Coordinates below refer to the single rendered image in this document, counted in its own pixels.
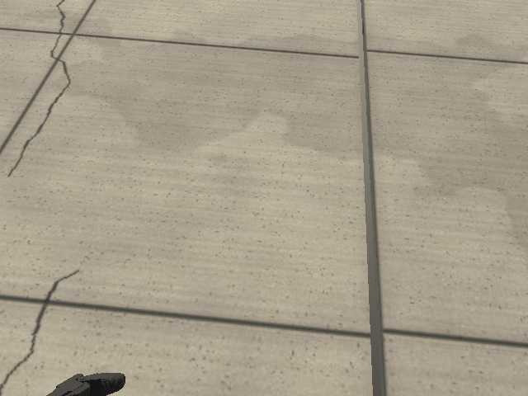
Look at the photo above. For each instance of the left robot hand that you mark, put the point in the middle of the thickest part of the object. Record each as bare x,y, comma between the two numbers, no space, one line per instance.
90,385

